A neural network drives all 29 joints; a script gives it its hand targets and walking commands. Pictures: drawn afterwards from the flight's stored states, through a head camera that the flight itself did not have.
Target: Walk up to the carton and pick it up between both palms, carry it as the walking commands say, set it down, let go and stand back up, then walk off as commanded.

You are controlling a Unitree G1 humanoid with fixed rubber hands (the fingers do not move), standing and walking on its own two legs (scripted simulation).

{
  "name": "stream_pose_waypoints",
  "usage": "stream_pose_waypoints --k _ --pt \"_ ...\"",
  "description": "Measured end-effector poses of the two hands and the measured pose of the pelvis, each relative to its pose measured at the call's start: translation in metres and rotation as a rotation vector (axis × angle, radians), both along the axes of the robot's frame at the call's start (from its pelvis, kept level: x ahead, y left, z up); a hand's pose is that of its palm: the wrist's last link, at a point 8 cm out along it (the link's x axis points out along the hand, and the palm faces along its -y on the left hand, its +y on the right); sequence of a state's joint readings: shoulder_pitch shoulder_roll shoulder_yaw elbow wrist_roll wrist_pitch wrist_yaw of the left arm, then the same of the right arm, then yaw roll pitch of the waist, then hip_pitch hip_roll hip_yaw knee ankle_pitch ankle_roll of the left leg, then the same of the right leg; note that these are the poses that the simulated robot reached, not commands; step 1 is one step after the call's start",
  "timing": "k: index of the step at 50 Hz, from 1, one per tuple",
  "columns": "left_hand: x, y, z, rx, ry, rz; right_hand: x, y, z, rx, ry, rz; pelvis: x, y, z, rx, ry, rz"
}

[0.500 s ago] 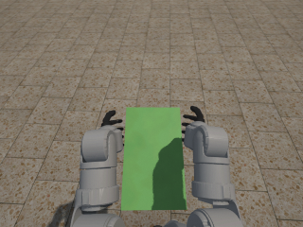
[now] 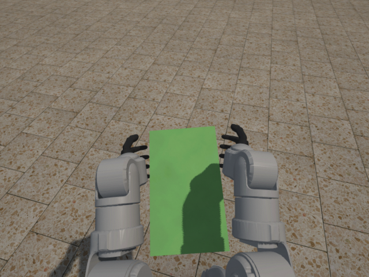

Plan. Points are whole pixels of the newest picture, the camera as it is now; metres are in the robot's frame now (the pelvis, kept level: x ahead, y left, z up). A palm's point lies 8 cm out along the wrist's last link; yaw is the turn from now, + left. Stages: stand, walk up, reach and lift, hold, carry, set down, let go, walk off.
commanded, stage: carry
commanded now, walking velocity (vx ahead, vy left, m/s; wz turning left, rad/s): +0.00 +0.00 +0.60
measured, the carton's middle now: (187, 191) +0.33 -0.01 -0.01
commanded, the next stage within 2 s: none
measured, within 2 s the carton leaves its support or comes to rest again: neither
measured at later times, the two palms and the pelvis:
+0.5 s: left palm (137, 270) +0.15 +0.08 +0.06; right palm (258, 219) +0.22 -0.14 +0.07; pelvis -0.12 -0.11 -0.01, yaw +18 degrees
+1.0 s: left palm out of the picture +0.04 +0.15 +0.08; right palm (212, 257) +0.16 -0.04 +0.10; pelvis -0.19 -0.11 +0.00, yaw +30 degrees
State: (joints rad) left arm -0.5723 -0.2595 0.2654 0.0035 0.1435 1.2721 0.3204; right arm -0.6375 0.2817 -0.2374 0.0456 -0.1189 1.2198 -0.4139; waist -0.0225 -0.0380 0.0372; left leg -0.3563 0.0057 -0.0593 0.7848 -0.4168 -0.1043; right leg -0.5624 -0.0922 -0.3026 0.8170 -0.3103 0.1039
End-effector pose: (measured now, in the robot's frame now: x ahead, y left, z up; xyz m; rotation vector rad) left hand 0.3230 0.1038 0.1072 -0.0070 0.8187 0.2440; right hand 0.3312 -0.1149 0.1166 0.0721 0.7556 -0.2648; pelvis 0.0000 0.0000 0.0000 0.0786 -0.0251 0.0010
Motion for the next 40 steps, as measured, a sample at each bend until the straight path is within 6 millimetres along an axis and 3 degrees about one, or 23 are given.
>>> stream_pose_waypoints --k 6,8,14,18,26,36,40 --pt "-0.045 -0.011 -0.001 -0.013 0.017 0.043 -0.037 -0.012 -0.001 0.003 0.020 0.052 -0.041 -0.026 0.005 0.001 0.002 0.042" --pt "-0.055 -0.021 -0.005 -0.016 0.005 0.023 -0.050 -0.023 -0.003 0.008 0.005 0.041 -0.054 -0.033 -0.004 -0.024 0.034 0.041" --pt "-0.095 -0.041 -0.029 0.003 -0.004 0.100 -0.072 -0.041 -0.032 0.031 -0.014 0.118 -0.086 -0.074 -0.032 -0.011 0.068 0.127" --pt "-0.131 -0.046 -0.045 0.008 0.071 0.123 -0.091 -0.045 -0.053 0.044 0.023 0.168 -0.106 -0.093 -0.032 -0.035 -0.004 0.198" --pt "-0.177 -0.025 -0.044 -0.035 0.119 0.253 -0.109 -0.018 -0.046 0.030 0.088 0.324 -0.127 -0.116 -0.010 -0.076 0.021 0.326" --pt "-0.226 0.012 -0.051 -0.088 0.065 0.356 -0.139 0.029 -0.035 -0.017 0.041 0.426 -0.156 -0.109 -0.013 -0.090 -0.014 0.414" --pt "-0.246 0.021 -0.044 -0.079 0.063 0.397 -0.150 0.041 -0.030 0.000 0.048 0.472 -0.165 -0.110 -0.007 -0.111 -0.021 0.444"
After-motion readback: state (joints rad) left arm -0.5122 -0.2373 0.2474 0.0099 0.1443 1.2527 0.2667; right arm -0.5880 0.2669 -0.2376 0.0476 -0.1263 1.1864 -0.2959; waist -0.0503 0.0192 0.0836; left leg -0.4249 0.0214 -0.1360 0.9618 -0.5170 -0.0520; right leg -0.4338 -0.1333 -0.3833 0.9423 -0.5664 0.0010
